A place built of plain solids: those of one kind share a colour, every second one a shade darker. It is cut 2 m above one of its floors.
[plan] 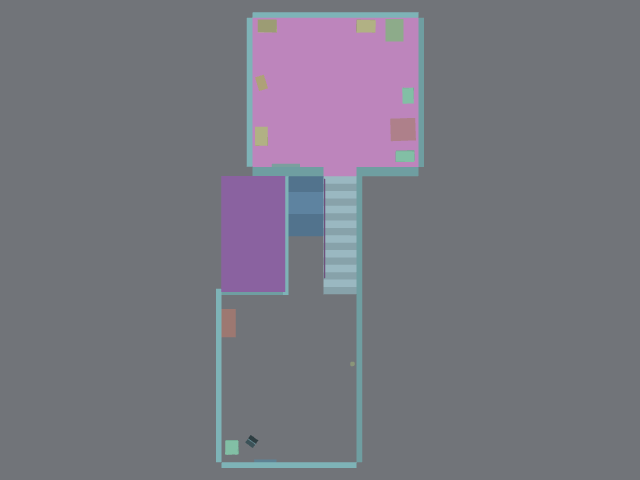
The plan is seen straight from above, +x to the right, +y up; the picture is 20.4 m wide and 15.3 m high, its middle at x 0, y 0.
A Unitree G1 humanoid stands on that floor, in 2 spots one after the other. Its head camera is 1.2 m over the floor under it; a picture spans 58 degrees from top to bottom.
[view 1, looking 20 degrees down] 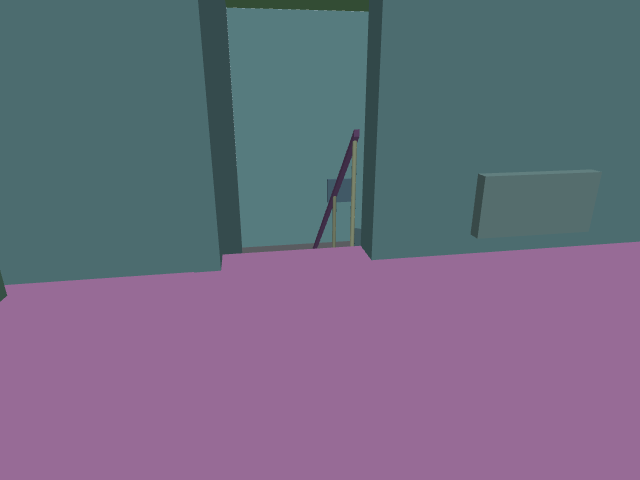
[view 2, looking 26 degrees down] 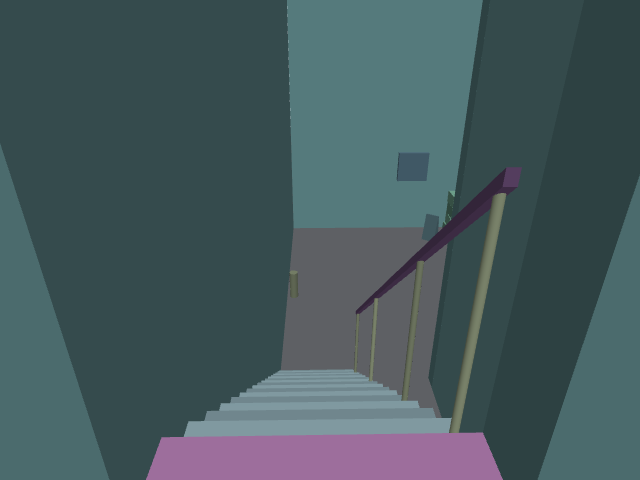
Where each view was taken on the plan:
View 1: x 0.97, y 5.09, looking -100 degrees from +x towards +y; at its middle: guard_rail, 5.17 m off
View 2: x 0.66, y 3.03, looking -91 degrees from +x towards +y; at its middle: ground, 10.47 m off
